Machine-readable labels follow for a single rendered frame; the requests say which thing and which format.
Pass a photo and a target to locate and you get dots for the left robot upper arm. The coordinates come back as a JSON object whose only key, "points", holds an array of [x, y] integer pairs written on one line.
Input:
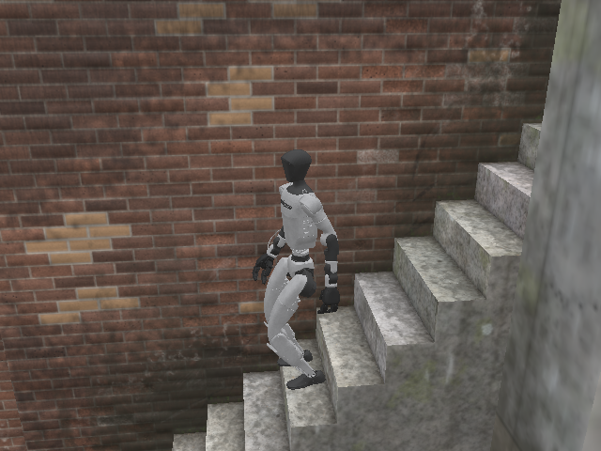
{"points": [[312, 206]]}

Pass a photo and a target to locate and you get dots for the robot right forearm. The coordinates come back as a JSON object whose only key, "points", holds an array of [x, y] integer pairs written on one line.
{"points": [[278, 244]]}

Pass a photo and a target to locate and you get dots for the right robot upper arm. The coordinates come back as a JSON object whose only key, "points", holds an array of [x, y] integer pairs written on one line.
{"points": [[283, 186]]}

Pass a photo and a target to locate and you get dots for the right robot hand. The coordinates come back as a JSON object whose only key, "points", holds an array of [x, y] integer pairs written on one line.
{"points": [[265, 262]]}

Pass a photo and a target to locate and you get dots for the right robot thigh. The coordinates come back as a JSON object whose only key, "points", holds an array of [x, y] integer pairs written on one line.
{"points": [[276, 284]]}

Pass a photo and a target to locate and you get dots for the robot left forearm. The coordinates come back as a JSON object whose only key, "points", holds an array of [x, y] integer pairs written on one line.
{"points": [[331, 267]]}

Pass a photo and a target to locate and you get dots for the left robot foot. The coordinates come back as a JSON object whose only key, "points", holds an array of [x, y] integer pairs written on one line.
{"points": [[303, 381]]}

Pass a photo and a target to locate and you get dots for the left robot hand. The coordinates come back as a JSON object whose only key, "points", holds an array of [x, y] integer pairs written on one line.
{"points": [[329, 296]]}

